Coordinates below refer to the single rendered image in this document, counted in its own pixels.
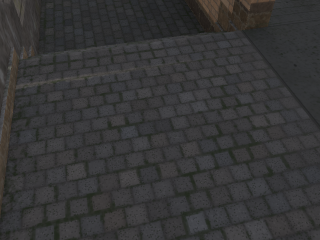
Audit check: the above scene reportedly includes stairs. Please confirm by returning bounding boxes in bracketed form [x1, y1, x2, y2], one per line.
[28, 31, 227, 59]

